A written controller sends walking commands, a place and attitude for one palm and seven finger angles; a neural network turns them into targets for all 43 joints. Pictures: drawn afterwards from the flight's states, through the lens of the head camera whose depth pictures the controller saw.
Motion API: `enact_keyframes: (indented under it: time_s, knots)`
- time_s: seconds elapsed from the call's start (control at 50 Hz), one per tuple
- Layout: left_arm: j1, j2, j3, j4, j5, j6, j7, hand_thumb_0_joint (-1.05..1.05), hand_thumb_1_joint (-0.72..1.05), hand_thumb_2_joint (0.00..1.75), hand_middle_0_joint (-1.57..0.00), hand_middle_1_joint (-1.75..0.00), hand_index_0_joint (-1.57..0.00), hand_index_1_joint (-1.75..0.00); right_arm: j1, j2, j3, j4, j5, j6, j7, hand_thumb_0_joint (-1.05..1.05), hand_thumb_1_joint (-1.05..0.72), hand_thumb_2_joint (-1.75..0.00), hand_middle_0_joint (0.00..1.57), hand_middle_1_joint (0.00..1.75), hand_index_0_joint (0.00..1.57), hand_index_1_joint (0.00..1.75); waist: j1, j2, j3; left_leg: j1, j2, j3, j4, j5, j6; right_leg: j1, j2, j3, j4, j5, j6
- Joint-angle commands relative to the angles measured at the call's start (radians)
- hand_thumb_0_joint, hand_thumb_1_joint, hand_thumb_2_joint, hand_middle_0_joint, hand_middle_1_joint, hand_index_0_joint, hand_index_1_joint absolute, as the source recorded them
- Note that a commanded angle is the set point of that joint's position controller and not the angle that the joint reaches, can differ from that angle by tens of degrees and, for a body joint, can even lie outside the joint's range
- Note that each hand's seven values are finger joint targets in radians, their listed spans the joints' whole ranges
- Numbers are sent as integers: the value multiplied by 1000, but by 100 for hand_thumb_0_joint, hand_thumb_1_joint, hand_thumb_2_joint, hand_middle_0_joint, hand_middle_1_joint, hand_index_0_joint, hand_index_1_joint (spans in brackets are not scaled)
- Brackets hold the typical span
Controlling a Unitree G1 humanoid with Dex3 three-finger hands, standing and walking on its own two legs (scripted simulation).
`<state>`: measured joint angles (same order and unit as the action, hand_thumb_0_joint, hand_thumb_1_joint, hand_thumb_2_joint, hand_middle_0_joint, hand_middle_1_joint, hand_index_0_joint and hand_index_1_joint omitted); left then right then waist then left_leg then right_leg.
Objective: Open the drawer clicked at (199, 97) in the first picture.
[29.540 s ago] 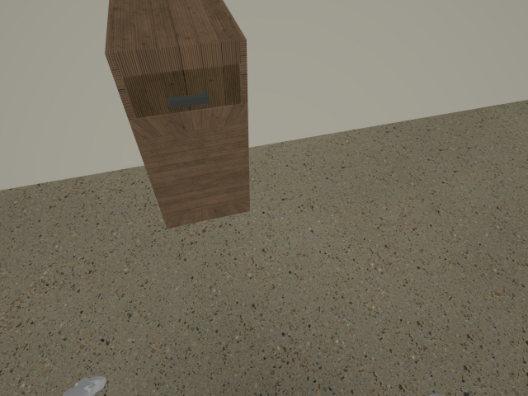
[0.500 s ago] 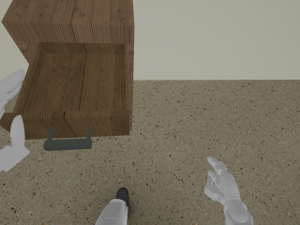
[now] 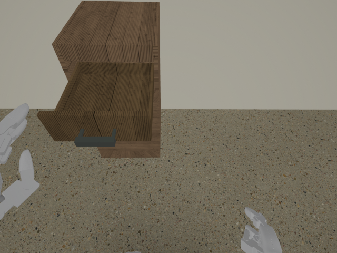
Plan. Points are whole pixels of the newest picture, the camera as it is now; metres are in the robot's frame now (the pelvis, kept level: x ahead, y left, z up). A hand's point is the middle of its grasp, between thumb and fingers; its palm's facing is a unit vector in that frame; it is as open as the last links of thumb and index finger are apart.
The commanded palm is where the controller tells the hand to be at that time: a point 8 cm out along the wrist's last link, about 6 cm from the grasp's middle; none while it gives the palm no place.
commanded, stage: stop stepping back and stand still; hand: left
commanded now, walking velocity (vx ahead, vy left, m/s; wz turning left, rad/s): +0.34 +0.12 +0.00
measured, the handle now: (96, 136) +0.48 +0.25 -0.08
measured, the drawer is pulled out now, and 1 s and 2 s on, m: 0.30 0.30 0.30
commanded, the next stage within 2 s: let the arm hang, fingers relaxed in 0.42 s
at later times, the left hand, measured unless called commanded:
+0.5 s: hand (3, 202) +0.16 +0.24 +0.19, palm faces +0.39 -0.79 -0.48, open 7.4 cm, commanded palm none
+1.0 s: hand out of the picture -0.02 +0.21 -0.16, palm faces +0.05 -0.97 -0.22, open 7.1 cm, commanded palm none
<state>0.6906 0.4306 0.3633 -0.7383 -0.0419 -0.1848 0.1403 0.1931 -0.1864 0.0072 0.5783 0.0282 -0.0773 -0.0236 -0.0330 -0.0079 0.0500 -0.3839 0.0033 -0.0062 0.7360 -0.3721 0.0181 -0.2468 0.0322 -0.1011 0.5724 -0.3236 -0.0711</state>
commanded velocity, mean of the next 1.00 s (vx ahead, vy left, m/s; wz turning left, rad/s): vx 0.05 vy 0.00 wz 0.00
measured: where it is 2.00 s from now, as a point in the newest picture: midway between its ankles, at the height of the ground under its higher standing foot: outside the picture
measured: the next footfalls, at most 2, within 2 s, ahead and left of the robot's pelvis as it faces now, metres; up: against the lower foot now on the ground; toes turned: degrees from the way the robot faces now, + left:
left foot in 0.22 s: +0.02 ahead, +0.14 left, +0.00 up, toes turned +4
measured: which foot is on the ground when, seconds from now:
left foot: up 0.00-0.20, down 0.22-1.00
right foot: down 0.00-1.00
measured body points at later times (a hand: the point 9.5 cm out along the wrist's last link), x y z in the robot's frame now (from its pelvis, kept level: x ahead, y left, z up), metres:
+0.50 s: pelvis -0.02 +0.01 +0.00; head -0.02 +0.00 +0.45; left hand +0.14 +0.28 +0.21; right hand +0.15 -0.21 -0.09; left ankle -0.01 +0.13 -0.73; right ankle +0.00 -0.07 -0.73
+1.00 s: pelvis -0.03 +0.01 +0.01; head +0.00 +0.02 +0.46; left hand -0.02 +0.26 -0.14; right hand -0.03 -0.22 -0.14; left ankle -0.02 +0.14 -0.73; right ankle +0.00 -0.07 -0.73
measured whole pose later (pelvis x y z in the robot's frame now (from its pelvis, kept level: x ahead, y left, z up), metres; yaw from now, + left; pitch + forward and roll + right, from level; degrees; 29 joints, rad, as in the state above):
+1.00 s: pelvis -0.03 +0.01 +0.01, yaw +1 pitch -2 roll +0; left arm 0.30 0.20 0.03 0.98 0.01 0.03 0.01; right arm 0.32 -0.16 0.00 1.00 -0.02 0.04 -0.03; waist 0.00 -0.01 0.09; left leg -0.21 0.03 0.03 0.48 -0.25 -0.01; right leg -0.21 0.03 -0.10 0.45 -0.21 -0.06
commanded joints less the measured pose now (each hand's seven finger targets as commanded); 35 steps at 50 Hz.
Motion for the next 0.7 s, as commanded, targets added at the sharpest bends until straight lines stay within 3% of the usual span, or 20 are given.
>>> enact_keyframes:
  time_s: [0.0,0.06,0.12,0.16,0.18,0.22,0.24,0.28,0.34,0.38,0.42,0.46,0.48,0.5,0.52,0.56,0.58,0.62,0.64,0.68]
  knots:
    - [-4,93,156,-7,-18,-73,13,0,90,90,-20,-30,-20,-30,-89,-133,-75,-125,-3,-21,-7,0,-90,-90,20,30,20,30,-12,-64,-57,-193,14,-40,299,-26,-5,11,-372,450,-378,-12,-110]
    - [-21,83,124,108,4,-67,14,0,90,90,-20,-30,-20,-30,-99,-109,-53,-128,2,-11,-21,0,-90,-90,20,30,20,30,-2,-145,-68,-45,26,34,47,5,5,-69,-283,248,-351,-91,-68]
    - [-71,53,56,103,17,-59,27,0,90,90,-20,-30,-20,-30,-93,-118,-54,-123,-7,-34,-37,0,-90,-90,20,30,20,30,9,-129,-60,124,-12,107,-184,19,26,-119,-258,232,-372,-259,-40]
    - [-99,60,31,13,19,-61,34,0,90,90,-20,-30,-20,-30,-89,-132,-57,-135,-13,-55,-47,0,-90,-90,20,30,20,30,13,-62,-53,194,2,87,-355,25,42,-76,-223,226,-310,-206,-13]
    - [-106,71,34,-40,18,-68,38,0,90,90,-20,-30,-20,-30,-69,-140,-60,-142,-20,-63,-48,0,-90,-90,20,30,20,30,12,0,-64,216,49,22,-425,-1,64,-63,-185,210,-227,-167,8]
    - [-157,108,62,-171,30,-80,48,0,90,90,-20,-30,-20,-30,-65,-162,-63,-159,-23,-73,-41,0,-90,-90,20,30,20,30,26,225,-85,287,253,-273,-480,35,144,-175,-52,77,72,-57,62]
    - [-164,163,101,-214,33,-81,54,0,90,90,-20,-30,-20,-30,-61,-137,-57,-154,-23,-80,-40,0,-90,-90,20,30,20,30,30,234,-114,309,306,-304,-484,95,166,-226,-50,54,170,-129,80]
    - [-104,155,119,-213,32,-61,56,0,90,90,-20,-30,-20,-30,-59,-107,-41,-132,-23,-103,-36,0,-90,-90,20,30,20,30,33,241,-74,175,286,-252,-519,39,166,-181,-61,72,242,-153,72]
    - [-40,135,128,-159,11,-36,60,0,90,90,-20,-30,-20,-30,-56,-126,-40,-118,-10,-115,-29,0,-90,-90,20,30,20,30,42,182,-89,141,216,-75,-394,203,103,-30,-40,19,8,-42,82]
    - [-49,109,121,-67,8,-38,51,0,90,90,-20,-30,-20,-30,-73,-136,-41,-112,-8,-99,-27,0,-90,-90,20,30,20,30,38,103,-73,41,161,-32,-299,152,65,111,-41,44,-162,82,75]
    - [-93,105,116,-6,2,-39,40,0,90,90,-20,-30,-20,-30,-85,-137,-52,-119,-9,-83,-25,0,-90,-90,20,30,20,30,8,-60,-37,-28,46,31,-159,-19,15,76,-163,296,-269,52,8]
    - [-70,68,82,50,-6,-23,33,0,90,90,-20,-30,-20,-30,-64,-127,-64,-110,-1,-61,-17,0,-90,-90,20,30,20,30,6,-166,-23,-29,13,31,0,-31,-4,2,-285,469,-390,-152,-44]
    - [-72,58,70,43,-6,-24,31,0,90,90,-20,-30,-20,-30,-74,-128,-65,-114,0,-49,-12,0,-90,-90,20,30,20,30,9,-157,-25,-47,22,13,37,-26,-3,21,-300,456,-394,-100,-53]
    - [-179,-81,-225,787,119,123,-80,0,90,90,-20,-30,-20,-30,-51,-185,-92,125,-42,-67,67,0,-90,-90,20,30,20,30,-4,-102,-61,-156,90,-19,169,-58,-17,23,-384,283,-151,351,-98]
    - [-178,-103,-220,821,103,165,-107,0,90,90,-20,-30,-20,-30,38,-117,-76,116,-29,-13,59,0,-90,-90,20,30,20,30,-6,-86,-138,-51,72,-35,89,-105,-19,-5,-313,266,-86,438,-112]
    - [-232,-125,-238,854,85,179,-119,0,90,90,-20,-30,-20,-30,79,-89,-55,122,-31,29,53,0,-90,-90,20,30,20,30,-15,-105,-135,62,24,21,-113,77,-12,-24,-218,109,-25,392,-45]
    - [-255,-129,-255,902,80,183,-126,0,90,90,-20,-30,-20,-30,84,-101,-53,116,-38,39,53,0,-90,-90,20,30,20,30,-13,-113,-122,127,38,-24,-174,236,10,-88,-183,104,23,281,-8]
    - [-283,-147,-280,1004,77,188,-129,0,90,90,-20,-30,-20,-30,26,-177,-61,101,-62,40,36,0,-90,-90,20,30,20,30,24,-60,-69,90,205,-220,-231,407,115,-138,-91,73,97,142,57]
    - [-324,-147,-290,1062,79,193,-127,0,90,90,-20,-30,-20,-30,-12,-188,-58,101,-68,49,31,0,-90,-90,20,30,20,30,39,-69,-55,23,226,-220,-264,387,127,-83,-84,87,101,78,56]
    - [-346,-115,-280,1180,77,192,-128,0,90,90,-20,-30,-20,-30,-20,-150,-40,128,-66,53,15,0,-90,-90,20,30,20,30,50,-56,-67,15,115,-94,-221,444,63,62,-120,138,-7,334,48]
